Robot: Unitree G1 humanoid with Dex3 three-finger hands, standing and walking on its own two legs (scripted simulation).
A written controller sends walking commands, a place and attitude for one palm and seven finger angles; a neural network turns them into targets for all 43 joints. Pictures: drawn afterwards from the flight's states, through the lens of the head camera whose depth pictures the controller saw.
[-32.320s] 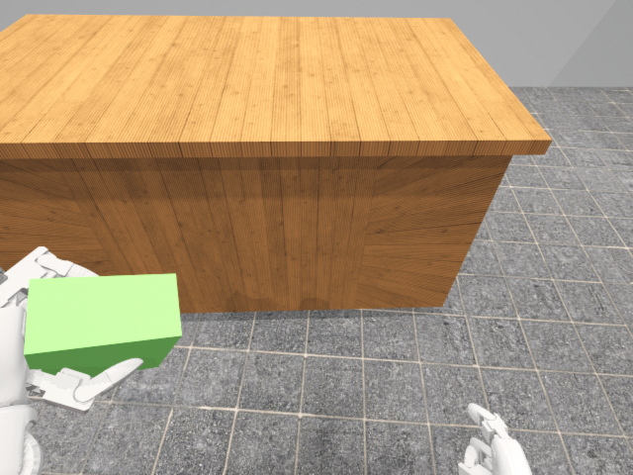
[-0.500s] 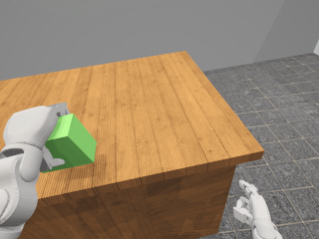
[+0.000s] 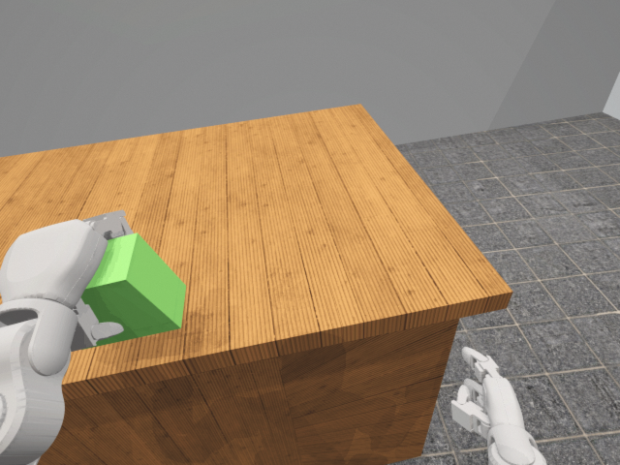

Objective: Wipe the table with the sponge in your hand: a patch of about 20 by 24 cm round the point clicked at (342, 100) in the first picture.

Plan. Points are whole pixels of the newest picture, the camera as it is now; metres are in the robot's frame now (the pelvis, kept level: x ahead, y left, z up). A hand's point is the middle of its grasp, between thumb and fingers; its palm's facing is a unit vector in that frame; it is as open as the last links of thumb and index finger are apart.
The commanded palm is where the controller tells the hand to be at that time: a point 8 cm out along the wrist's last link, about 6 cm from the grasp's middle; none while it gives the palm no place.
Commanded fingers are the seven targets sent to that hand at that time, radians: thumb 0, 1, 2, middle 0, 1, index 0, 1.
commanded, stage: bring the sponge back beside the body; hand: left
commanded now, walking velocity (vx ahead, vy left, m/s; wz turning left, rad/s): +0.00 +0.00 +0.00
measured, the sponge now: (117, 302) +0.21 +0.28 +0.16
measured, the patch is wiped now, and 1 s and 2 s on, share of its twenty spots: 1.00 1.00 1.00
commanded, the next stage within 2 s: step back with the hand held close in 0.16 s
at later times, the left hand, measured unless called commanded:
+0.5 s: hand (137, 249) +0.22 +0.23 +0.23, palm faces +0.38 -0.84 -0.39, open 10.1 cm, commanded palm +0.16 +0.29 +0.26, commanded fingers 0.00 0.10 1.30 -1.20 -1.60 -1.20 -1.60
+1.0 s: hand (87, 267) +0.17 +0.24 +0.26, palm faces +0.51 -0.75 -0.41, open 10.1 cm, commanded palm +0.11 +0.28 +0.26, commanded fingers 0.00 0.10 1.30 -1.20 -1.60 -1.20 -1.60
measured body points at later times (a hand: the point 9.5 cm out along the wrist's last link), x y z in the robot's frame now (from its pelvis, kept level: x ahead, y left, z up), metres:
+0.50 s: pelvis +0.00 +0.01 -0.01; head -0.02 +0.02 +0.44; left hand +0.19 +0.27 +0.25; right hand +0.19 -0.21 -0.07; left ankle +0.03 +0.12 -0.73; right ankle +0.03 -0.12 -0.73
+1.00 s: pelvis -0.05 +0.00 -0.02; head -0.03 +0.01 +0.43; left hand +0.13 +0.27 +0.28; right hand +0.12 -0.24 -0.10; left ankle +0.03 +0.12 -0.73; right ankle +0.03 -0.12 -0.73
